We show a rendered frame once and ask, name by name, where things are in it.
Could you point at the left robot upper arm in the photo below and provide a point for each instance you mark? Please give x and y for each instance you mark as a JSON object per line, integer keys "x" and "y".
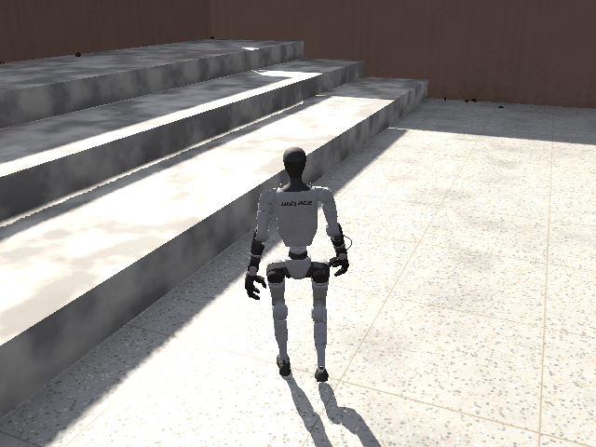
{"x": 267, "y": 197}

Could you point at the robot right forearm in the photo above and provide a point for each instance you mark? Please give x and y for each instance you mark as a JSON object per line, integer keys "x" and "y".
{"x": 339, "y": 245}

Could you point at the robot left shin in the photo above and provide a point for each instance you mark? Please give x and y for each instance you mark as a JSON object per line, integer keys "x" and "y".
{"x": 281, "y": 333}

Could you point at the right robot upper arm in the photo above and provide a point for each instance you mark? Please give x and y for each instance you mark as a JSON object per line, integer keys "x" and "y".
{"x": 329, "y": 208}

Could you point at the robot left forearm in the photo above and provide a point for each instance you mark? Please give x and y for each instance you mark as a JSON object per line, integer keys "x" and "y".
{"x": 257, "y": 248}

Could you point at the humanoid robot torso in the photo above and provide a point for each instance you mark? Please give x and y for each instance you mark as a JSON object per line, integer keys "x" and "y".
{"x": 297, "y": 215}

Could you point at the robot right hand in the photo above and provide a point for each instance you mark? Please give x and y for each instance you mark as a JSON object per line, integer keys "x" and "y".
{"x": 334, "y": 263}

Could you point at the robot left hand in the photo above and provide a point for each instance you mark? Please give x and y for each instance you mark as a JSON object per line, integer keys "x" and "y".
{"x": 251, "y": 288}

